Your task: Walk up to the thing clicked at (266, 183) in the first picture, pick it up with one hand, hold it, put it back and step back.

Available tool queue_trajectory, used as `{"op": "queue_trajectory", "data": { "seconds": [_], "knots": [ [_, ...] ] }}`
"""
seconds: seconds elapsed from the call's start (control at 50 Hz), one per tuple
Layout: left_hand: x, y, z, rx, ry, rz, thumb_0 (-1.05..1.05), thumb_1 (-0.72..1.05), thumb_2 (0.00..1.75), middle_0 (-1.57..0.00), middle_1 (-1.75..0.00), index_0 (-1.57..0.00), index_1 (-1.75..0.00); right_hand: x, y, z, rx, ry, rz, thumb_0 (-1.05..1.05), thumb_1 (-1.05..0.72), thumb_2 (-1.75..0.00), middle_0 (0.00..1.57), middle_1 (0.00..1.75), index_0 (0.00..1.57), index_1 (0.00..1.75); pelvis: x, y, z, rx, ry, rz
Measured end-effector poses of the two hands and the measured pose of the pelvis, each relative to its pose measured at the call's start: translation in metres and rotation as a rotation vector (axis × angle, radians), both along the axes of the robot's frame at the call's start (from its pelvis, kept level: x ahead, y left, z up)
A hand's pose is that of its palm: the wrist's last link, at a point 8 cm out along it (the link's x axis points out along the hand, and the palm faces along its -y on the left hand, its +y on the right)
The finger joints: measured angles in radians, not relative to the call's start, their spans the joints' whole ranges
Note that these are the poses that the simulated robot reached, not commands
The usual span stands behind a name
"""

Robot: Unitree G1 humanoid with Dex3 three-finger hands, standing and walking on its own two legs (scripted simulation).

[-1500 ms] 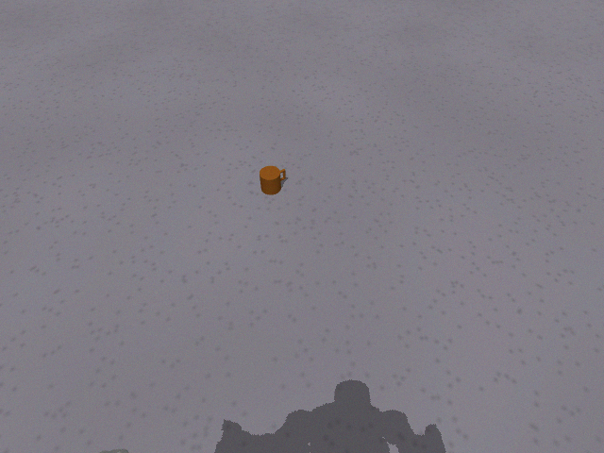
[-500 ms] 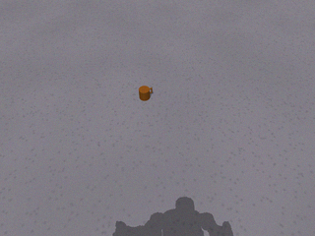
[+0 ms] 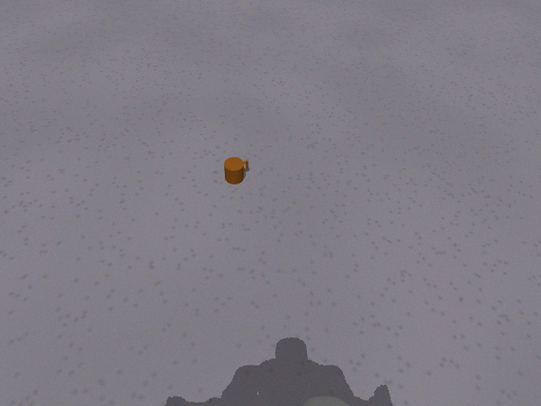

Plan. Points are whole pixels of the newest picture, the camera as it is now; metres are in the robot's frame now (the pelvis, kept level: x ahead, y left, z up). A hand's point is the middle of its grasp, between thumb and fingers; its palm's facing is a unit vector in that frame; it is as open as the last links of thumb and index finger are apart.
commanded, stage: walk up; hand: left
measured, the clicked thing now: (237, 169) +1.23 +0.11 -0.73
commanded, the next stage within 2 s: none
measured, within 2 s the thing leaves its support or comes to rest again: neither
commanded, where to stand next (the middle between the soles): +0.83 -0.09 m, yaw -3 degrees
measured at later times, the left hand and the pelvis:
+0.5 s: hand (158, 284) +0.34 +0.21 -0.13, palm faces -0.06 -0.94 -0.34, open 7.3 cm; pelvis +0.23 -0.04 +0.00, yaw -3 degrees
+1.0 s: hand (154, 213) +0.53 +0.26 -0.16, palm faces -0.12 -0.95 -0.30, open 7.4 cm; pelvis +0.46 +0.00 +0.00, yaw -5 degrees
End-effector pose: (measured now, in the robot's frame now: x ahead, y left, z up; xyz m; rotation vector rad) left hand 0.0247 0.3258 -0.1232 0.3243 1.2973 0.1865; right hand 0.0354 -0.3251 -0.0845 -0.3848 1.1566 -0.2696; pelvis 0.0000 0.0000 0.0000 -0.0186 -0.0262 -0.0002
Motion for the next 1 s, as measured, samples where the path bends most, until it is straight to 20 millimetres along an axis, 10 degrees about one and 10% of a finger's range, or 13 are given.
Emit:
{"op": "queue_trajectory", "data": {
  "seconds": [0.16, 0.32, 0.52, 0.72, 0.84, 1.0],
  "knots": [
    [0.133, -0.022, -0.001, -0.047, -0.129, -0.116, 0.0, 0.91, 0.9, -0.2, -0.3, -0.2, -0.29, 0.012, 0.002, -0.014, 0.025, 0.11, -0.08, 0.0, -0.9, -0.9, 0.21, 0.3, 0.21, 0.3, 0.064, -0.004, -0.007, 0.028, -0.027, -0.033],
    [0.278, -0.066, -0.001, -0.038, -0.294, -0.185, 0.0, 0.91, 0.9, -0.2, -0.3, -0.2, -0.29, 0.085, -0.012, -0.06, 0.08, 0.138, -0.114, 0.0, -0.9, -0.9, 0.21, 0.3, 0.21, 0.3, 0.15, -0.028, -0.034, 0.003, -0.037, -0.043],
    [0.307, -0.064, 0.029, -0.007, -0.254, -0.106, 0.0, 0.91, 0.9, -0.2, -0.3, -0.21, -0.3, 0.237, -0.02, -0.026, 0.103, -0.038, 0.017, 0.0, -0.91, -0.9, 0.21, 0.3, 0.21, 0.3, 0.234, -0.035, -0.004, 0.014, -0.052, -0.062],
    [0.341, -0.016, 0.009, 0.006, -0.131, -0.039, 0.0, 0.9, 0.9, -0.2, -0.3, -0.21, -0.3, 0.353, -0.013, -0.013, 0.03, -0.011, 0.07, 0.0, -0.91, -0.9, 0.2, 0.3, 0.21, 0.3, 0.334, -0.015, -0.012, -0.024, -0.014, -0.049],
    [0.394, -0.004, -0.014, -0.015, -0.04, -0.061, 0.0, 0.91, 0.9, -0.2, -0.3, -0.2, -0.29, 0.425, 0.01, -0.002, -0.001, -0.121, 0.073, 0.0, -0.91, -0.9, 0.21, 0.3, 0.21, 0.3, 0.392, 0.003, -0.017, 0.0, -0.011, -0.074],
    [0.5, -0.016, 0.0, -0.052, -0.126, -0.123, 0.0, 0.91, 0.9, -0.2, -0.3, -0.2, -0.29, 0.457, 0.015, 0.011, 0.016, -0.101, 0.01, 0.0, -0.9, -0.9, 0.21, 0.3, 0.21, 0.3, 0.455, -0.001, -0.001, 0.009, -0.027, -0.082]
  ]
}}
